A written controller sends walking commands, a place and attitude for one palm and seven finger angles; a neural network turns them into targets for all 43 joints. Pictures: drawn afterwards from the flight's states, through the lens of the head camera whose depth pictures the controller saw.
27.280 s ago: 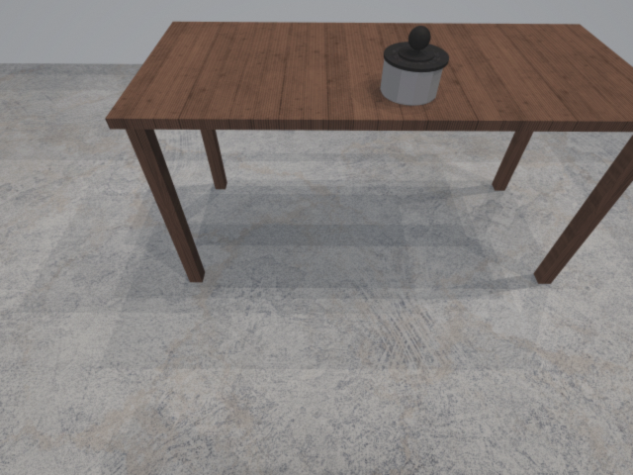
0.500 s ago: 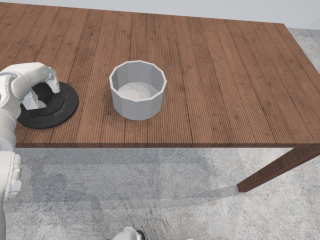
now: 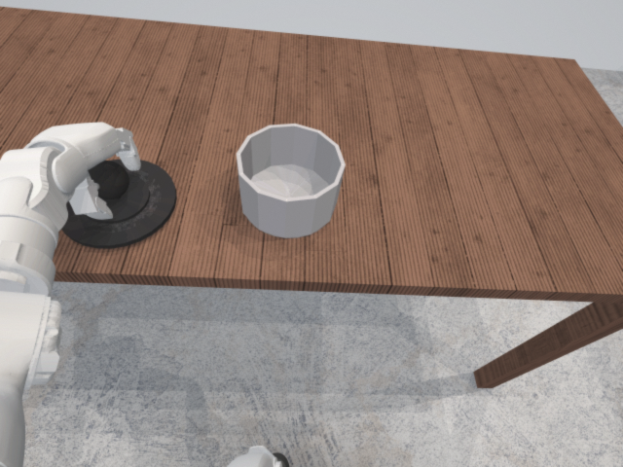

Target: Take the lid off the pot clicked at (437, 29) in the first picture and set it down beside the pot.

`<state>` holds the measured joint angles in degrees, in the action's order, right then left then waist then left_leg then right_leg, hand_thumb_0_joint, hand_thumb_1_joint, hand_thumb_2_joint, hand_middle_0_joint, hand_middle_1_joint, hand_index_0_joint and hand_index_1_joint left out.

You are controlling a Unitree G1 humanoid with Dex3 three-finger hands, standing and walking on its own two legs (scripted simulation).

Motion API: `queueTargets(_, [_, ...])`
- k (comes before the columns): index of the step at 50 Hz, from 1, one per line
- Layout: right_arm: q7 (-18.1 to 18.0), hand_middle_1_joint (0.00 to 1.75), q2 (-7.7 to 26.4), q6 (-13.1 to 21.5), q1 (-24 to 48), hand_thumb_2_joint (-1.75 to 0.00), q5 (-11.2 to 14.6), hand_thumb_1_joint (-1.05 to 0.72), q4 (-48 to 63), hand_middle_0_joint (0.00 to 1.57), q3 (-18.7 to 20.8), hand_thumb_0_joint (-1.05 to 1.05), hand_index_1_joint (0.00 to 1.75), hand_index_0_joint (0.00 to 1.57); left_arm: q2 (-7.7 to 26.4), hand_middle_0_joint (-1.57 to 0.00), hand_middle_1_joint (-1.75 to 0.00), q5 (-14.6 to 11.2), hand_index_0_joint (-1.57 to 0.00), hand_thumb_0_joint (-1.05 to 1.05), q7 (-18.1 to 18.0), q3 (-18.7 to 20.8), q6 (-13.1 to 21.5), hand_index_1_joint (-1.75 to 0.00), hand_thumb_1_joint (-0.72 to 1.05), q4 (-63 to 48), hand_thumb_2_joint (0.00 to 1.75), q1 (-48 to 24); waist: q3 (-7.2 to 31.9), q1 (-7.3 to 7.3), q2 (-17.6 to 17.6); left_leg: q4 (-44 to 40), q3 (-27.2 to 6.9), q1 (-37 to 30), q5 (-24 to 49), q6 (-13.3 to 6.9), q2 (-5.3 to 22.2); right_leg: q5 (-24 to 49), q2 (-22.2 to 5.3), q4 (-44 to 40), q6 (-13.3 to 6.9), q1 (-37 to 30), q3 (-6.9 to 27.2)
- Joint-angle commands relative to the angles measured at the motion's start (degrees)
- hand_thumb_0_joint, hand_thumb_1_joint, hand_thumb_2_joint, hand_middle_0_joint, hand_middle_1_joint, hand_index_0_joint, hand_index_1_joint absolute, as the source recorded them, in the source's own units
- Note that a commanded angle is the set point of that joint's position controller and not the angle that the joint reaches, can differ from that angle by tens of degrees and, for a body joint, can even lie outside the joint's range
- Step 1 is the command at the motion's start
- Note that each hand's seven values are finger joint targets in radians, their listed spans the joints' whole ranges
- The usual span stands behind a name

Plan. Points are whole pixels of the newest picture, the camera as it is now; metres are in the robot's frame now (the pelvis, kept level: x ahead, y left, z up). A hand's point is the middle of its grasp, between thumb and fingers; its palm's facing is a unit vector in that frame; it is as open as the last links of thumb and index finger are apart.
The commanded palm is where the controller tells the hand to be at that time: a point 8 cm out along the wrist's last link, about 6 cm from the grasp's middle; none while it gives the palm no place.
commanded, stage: open the fingers wide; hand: left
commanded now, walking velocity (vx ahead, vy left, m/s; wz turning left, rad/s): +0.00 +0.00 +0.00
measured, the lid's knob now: (107, 180) +0.49 +0.28 +0.05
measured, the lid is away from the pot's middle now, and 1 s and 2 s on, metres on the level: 0.26 0.26 0.26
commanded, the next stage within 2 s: raise the empty hand in 0.24 s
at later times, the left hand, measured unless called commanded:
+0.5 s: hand (101, 179) +0.46 +0.27 +0.08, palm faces -0.41 -0.11 -0.90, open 11.1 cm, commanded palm +0.49 +0.26 +0.15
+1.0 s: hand (79, 147) +0.46 +0.28 +0.13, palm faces -0.39 -0.11 -0.91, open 11.1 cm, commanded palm +0.48 +0.27 +0.20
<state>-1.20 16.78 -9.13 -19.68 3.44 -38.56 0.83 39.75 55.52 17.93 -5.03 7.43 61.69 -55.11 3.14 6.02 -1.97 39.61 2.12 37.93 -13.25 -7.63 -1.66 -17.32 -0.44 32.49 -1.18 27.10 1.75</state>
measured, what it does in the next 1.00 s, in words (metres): stands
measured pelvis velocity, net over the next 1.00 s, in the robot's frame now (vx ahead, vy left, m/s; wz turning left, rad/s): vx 0.00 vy -0.02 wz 0.02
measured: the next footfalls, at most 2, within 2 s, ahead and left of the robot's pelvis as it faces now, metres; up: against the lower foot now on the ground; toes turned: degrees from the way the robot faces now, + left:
none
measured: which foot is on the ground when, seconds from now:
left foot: down 0.00-1.00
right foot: down 0.00-1.00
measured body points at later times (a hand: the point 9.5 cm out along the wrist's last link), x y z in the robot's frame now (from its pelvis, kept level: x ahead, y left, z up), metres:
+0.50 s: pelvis +0.00 -0.01 +0.00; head +0.07 +0.02 +0.44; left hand +0.48 +0.27 +0.13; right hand +0.00 -0.30 -0.11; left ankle +0.06 +0.03 -0.72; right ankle -0.01 -0.20 -0.71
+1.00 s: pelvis +0.00 -0.02 +0.01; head +0.06 +0.01 +0.45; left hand +0.48 +0.28 +0.18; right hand +0.04 -0.30 -0.10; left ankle +0.06 +0.03 -0.72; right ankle -0.01 -0.20 -0.71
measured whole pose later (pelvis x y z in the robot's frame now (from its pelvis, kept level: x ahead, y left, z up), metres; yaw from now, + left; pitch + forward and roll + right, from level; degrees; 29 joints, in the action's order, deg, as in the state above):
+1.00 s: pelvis +0.00 -0.02 +0.01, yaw +1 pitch +9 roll -5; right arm -1.7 17.2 -8.1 -20.3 4.2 -38.1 0.5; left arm 42.7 54.7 24.4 -6.3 5.4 59.9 -60.1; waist 2.0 6.0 -2.0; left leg 35.9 0.9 32.8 -12.0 -6.2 -1.6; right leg -16.1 0.2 28.8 0.1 21.8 1.9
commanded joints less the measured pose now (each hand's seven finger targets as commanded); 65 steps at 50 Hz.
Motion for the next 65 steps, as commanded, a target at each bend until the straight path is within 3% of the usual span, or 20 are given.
queueTargets(1, [-0.8, 0.30, 11.8, 1.0, -5.4, -0.90, -0.2, -0.90, 3.6, 0.20, 4.4, 0.00, 0.30, 0.20, 11.9, -0.37, -0.82, 0.0, -0.37, 0.00, -1.9, 1.3, 0.5, -0.82, -0.04, -12.5, 0.70, -29.5, 22.3, 0.82, -8.7, -6.1, -12.2, -38.1, 7.2, 5.2, 3.1, 3.1, 5.9, -3.5, -1.9, 16.1, -3.9])
queueTargets(4, [-0.6, 0.30, 11.9, 0.9, -6.1, -0.90, -0.1, -0.90, 3.6, 0.20, 4.5, 0.00, 0.30, 0.20, 13.9, -0.37, -0.82, -0.5, -0.37, 0.00, -2.1, 3.4, 0.5, -0.82, -0.04, -11.9, 0.70, -27.9, 23.2, 0.71, -6.9, -5.8, -12.3, -38.4, 7.0, 5.1, 3.0, 2.7, 6.2, -3.5, -1.9, 15.2, -4.0])
queueTargets(7, [-0.8, 0.30, 12.2, 0.9, -6.3, -0.90, -0.1, -0.90, 2.9, 0.20, 4.2, 0.00, 0.30, 0.20, 14.0, -0.37, -0.81, 0.0, -0.37, 0.00, -2.5, 3.0, 0.0, -0.81, -0.04, -7.6, 0.71, -27.5, 19.3, 1.39, -5.1, -6.0, -11.8, -34.6, 3.4, 4.8, 3.0, 1.5, 6.2, -3.2, -1.7, 16.3, -4.0])
queueTargets(11, [-1.0, 0.30, 12.2, 1.3, -6.3, -0.90, -0.2, -0.90, 3.3, 0.20, 4.5, 0.00, 0.30, 0.20, 12.6, -0.38, -0.80, 0.2, -0.38, 0.00, -2.6, 1.6, 0.0, -0.80, -0.05, -12.9, 0.72, -32.5, 23.4, 1.05, -8.8, -6.5, -13.4, -38.3, 1.9, 5.2, 3.2, 1.7, 6.1, -2.5, -2.0, 17.2, -3.6])
queueTargets(14, [-1.0, 0.30, 12.5, 1.5, -7.1, -0.90, 0.1, -0.90, 2.8, 0.20, 4.2, 0.00, 0.30, 0.20, 15.2, -0.38, -0.80, 0.0, -0.38, 0.00, -2.8, 3.5, -0.7, -0.80, -0.05, -8.6, 0.73, -30.6, 21.4, 1.35, -5.0, -6.2, -12.4, -34.5, -0.4, 4.5, 2.8, 0.6, 6.2, -2.8, -1.8, 15.9, -3.7])
queueTargets(16, [-1.3, 0.30, 12.3, 1.7, -7.0, -0.90, -0.2, -0.90, 3.2, 0.20, 4.3, 0.00, 0.30, 0.20, 15.5, -0.38, -0.79, 0.6, -0.38, 0.00, -2.7, 3.8, -0.2, -0.79, -0.05, -11.0, 0.73, -31.7, 24.3, 0.87, -7.3, -5.9, -12.0, -36.4, 2.8, 4.6, 2.8, 2.4, 6.1, -2.6, -2.0, 15.5, -3.6])
queueTargets(18, [-1.0, 0.30, 12.0, 1.6, -7.2, -0.90, -0.2, -0.90, 3.1, 0.20, 4.3, 0.00, 0.30, 0.20, 13.9, -0.38, -0.79, 0.8, -0.38, 0.00, -2.7, 2.5, -0.6, -0.79, -0.05, -10.3, 0.73, -31.7, 23.1, 1.41, -7.2, -5.5, -12.0, -36.3, 3.6, 4.9, 2.7, 2.1, 6.5, -2.7, -1.9, 16.2, -3.9])
queueTargets(22, [-1.3, 0.30, 12.2, 1.9, -7.4, -0.90, 0.0, -0.90, 3.0, 0.20, 4.1, 0.00, 0.30, 0.20, 16.4, -0.38, -0.79, 0.5, -0.38, 0.00, -2.3, 3.7, -0.9, -0.79, -0.05, -11.1, 0.73, -32.9, 23.7, 1.19, -8.6, -5.6, -11.1, -37.0, 5.0, 4.6, 2.7, 2.9, 6.5, -3.3, -2.0, 14.0, -4.0])
queueTargets(25, [-1.5, 0.30, 12.1, 2.1, -7.3, -0.90, 0.2, -0.90, 3.2, 0.20, 4.0, 0.00, 0.30, 0.20, 18.0, -0.38, -0.79, 0.6, -0.38, 0.00, -1.8, 5.0, -1.2, -0.79, -0.05, -9.6, 0.73, -31.3, 23.1, 1.03, -6.1, -6.2, -10.8, -35.7, 3.9, 4.3, 2.3, 3.0, 6.5, -4.2, -1.8, 12.6, -3.9])
queueTargets(31, [-1.5, 0.30, 11.9, 2.2, -6.7, -0.90, 0.4, -0.90, 3.4, 0.20, 3.9, 0.00, 0.30, 0.20, 15.6, -0.38, -0.79, 0.1, -0.38, 0.00, 0.7, 2.8, -1.1, -0.79, -0.05, -10.4, 0.73, -31.8, 21.4, 0.72, -7.6, -7.3, -10.5, -37.0, 4.9, 4.3, 2.4, 3.5, 6.3, -5.2, -2.0, 12.0, -4.0])
queueTargets(35, [-1.7, 0.30, 12.0, 2.2, -6.4, -0.90, 0.7, -0.90, 3.4, 0.20, 3.8, 0.00, 0.30, 0.20, 16.8, -0.38, -0.79, -0.7, -0.38, 0.00, 2.0, 3.3, -1.4, -0.79, -0.05, -9.3, 0.73, -31.1, 18.9, 1.18, -3.5, -7.9, -9.6, -34.4, 1.7, 3.4, 1.9, 2.7, 6.3, -6.6, -1.4, 10.2, -3.9])
queueTargets(38, [-1.7, 0.30, 12.0, 2.4, -6.2, -0.90, 0.6, -0.90, 3.3, 0.20, 3.8, 0.00, 0.30, 0.20, 15.2, -0.38, -0.79, -0.8, -0.38, 0.00, 2.8, 1.4, -1.2, -0.79, -0.05, -12.0, 0.73, -34.8, 19.2, 1.20, -6.3, -8.4, -9.8, -36.5, 2.5, 3.6, 2.0, 3.3, 6.4, -6.6, -1.6, 10.5, -4.1])
queueTargets(40, [-1.8, 0.30, 12.0, 2.5, -6.2, -0.90, 0.6, -0.90, 3.9, 0.20, 3.7, 0.00, 0.30, 0.20, 18.7, -0.38, -0.79, -0.8, -0.38, 0.00, 2.8, 4.3, -0.9, -0.79, -0.05, -12.3, 0.73, -33.2, 20.9, 0.52, -5.2, -8.6, -10.0, -36.9, 3.3, 3.6, 1.8, 3.9, 6.4, -6.9, -1.7, 8.6, -3.9])
queueTargets(42, [-1.8, 0.30, 11.8, 2.6, -5.9, -0.90, 0.6, -0.90, 3.4, 0.20, 3.6, 0.00, 0.30, 0.20, 17.0, -0.38, -0.79, -1.2, -0.38, 0.00, 3.3, 2.8, -1.1, -0.79, -0.05, -11.0, 0.73, -33.3, 18.7, 0.99, -5.0, -8.3, -9.1, -36.1, 4.8, 3.5, 2.0, 4.7, 6.3, -7.2, -1.6, 8.2, -4.2])
queueTargets(48, [-1.3, 0.30, 11.6, 2.1, -4.9, -0.90, 0.7, -0.90, 4.4, 0.20, 3.7, 0.00, 0.30, 0.20, 16.9, -0.38, -0.79, -1.2, -0.38, 0.00, 4.4, 2.5, -1.6, -0.79, -0.05, -15.0, 0.73, -35.1, 20.9, 0.54, -6.4, -8.8, -8.8, -38.7, 8.2, 3.6, 1.6, 6.6, 6.4, -8.1, -1.6, 6.2, -4.3])
queueTargets(52, [-1.2, 0.30, 11.8, 1.8, -4.4, -0.90, 0.9, -0.90, 4.0, 0.20, 3.3, 0.00, 0.30, 0.20, 17.7, -0.38, -0.79, -1.7, -0.38, 0.00, 5.4, 2.2, -2.2, -0.79, -0.05, -11.8, 0.73, -34.4, 17.4, 0.90, -4.5, -9.4, -7.8, -35.5, 5.4, 3.3, 1.4, 5.8, 6.1, -8.8, -1.4, 5.3, -4.3])
queueTargets(56, [-1.2, 0.30, 11.4, 1.9, -3.8, -0.90, 0.7, -0.90, 5.4, 0.20, 3.4, 0.00, 0.30, 0.20, 18.8, -0.38, -0.79, -1.5, -0.38, 0.00, 6.0, 3.0, -1.6, -0.79, -0.05, -19.2, 0.73, -37.7, 23.1, -0.02, -7.6, -9.1, -8.0, -40.8, 11.6, 3.4, 1.4, 9.0, 6.2, -8.9, -1.8, 2.9, -4.3])
queueTargets(60, [-0.8, 0.30, 11.4, 1.5, -3.6, -0.90, 1.0, -0.90, 4.8, 0.20, 3.2, 0.00, 0.30, 0.20, 19.1, -0.38, -0.79, -2.5, -0.38, 0.00, 6.8, 4.0, -2.7, -0.79, -0.05, -13.7, 0.73, -32.9, 19.1, 0.07, -4.0, -9.7, -7.5, -37.4, 9.9, 3.2, 1.0, 8.6, 6.3, -9.7, -1.3, 2.0, -4.7])
queueTargets(62, [-0.5, 0.30, 11.5, 1.1, -3.1, -0.90, 1.1, -0.90, 4.7, 0.20, 3.1, 0.00, 0.30, 0.20, 18.1, -0.38, -0.79, -2.2, -0.38, 0.00, 7.2, 2.3, -3.1, -0.79, -0.05, -13.8, 0.73, -34.6, 17.6, 0.38, -4.9, -9.8, -7.0, -36.6, 11.1, 3.3, 1.0, 9.2, 6.3, -9.6, -1.4, 1.8, -4.9])
queueTargets(65, [-0.3, 0.30, 11.1, 0.9, -2.4, -0.90, 0.9, -0.90, 5.8, 0.20, 3.3, 0.00, 0.30, 0.20, 19.5, -0.38, -0.79, -1.7, -0.38, 0.00, 7.4, 3.5, -3.2, -0.79, -0.05, -18.9, 0.73, -37.0, 21.8, -0.13, -6.5, -9.9, -7.3, -39.8, 12.0, 3.3, 0.7, 9.4, 6.4, -10.2, -1.5, 0.4, -4.7])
